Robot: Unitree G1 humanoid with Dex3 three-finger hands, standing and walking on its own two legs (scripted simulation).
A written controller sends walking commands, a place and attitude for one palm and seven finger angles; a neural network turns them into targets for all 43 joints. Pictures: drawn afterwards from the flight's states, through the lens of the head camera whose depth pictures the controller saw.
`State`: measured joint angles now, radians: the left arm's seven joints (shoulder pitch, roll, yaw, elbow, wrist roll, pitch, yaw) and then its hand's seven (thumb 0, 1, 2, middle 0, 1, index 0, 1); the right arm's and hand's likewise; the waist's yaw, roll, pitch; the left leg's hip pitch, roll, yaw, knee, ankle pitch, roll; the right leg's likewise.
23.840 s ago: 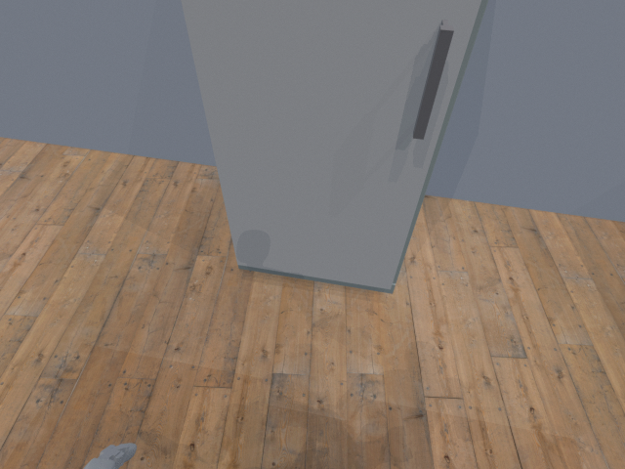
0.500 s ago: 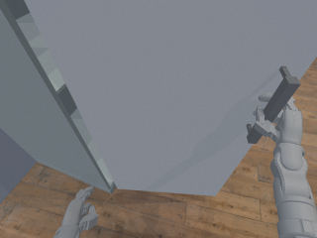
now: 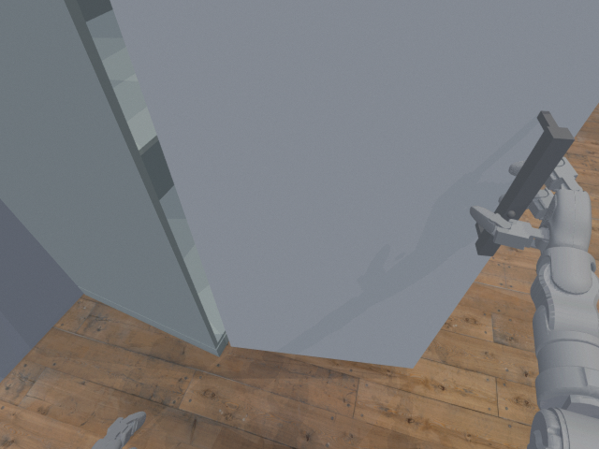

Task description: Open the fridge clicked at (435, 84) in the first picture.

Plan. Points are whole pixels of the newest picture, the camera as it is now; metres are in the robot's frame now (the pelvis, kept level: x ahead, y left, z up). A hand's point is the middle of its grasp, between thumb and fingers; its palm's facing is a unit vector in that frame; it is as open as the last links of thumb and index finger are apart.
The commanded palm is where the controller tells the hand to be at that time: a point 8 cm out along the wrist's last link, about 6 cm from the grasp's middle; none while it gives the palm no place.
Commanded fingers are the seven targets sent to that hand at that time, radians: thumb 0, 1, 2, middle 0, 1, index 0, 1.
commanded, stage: loosen the grip on the handle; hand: right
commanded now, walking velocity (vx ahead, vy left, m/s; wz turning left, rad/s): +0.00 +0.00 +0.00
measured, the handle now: (511, 191) +0.46 -0.24 +0.12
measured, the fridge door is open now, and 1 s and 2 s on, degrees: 73 71 71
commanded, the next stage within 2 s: slip the hand off the handle in 0.32 s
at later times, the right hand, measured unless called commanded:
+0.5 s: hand (503, 212) +0.43 -0.23 +0.11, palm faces +0.23 +0.96 -0.19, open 14.4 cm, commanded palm +0.39 -0.29 +0.11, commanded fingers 0.00 0.55 -0.20 0.25 1.15 0.25 1.15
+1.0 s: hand (559, 230) +0.41 -0.30 +0.11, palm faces +0.28 +0.94 -0.20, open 14.7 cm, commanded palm +0.37 -0.34 +0.11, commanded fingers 0.00 0.55 -0.20 0.25 1.15 0.25 1.15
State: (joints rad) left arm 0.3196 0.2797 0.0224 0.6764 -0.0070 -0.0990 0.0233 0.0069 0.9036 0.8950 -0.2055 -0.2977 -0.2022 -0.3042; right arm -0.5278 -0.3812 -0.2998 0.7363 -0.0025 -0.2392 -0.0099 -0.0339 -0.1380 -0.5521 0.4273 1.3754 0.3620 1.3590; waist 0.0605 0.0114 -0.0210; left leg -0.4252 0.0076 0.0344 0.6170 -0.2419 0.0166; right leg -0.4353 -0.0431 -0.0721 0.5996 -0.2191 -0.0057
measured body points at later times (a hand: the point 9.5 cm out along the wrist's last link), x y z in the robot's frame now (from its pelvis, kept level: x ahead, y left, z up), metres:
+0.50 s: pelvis +0.03 +0.00 -0.01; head +0.06 -0.01 +0.44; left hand +0.15 +0.25 -0.11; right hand +0.41 -0.28 +0.12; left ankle +0.05 +0.11 -0.72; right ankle +0.06 -0.12 -0.72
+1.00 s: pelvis +0.06 -0.01 -0.01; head +0.09 -0.02 +0.44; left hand +0.20 +0.24 -0.10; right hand +0.39 -0.34 +0.12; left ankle +0.05 +0.11 -0.72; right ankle +0.06 -0.12 -0.72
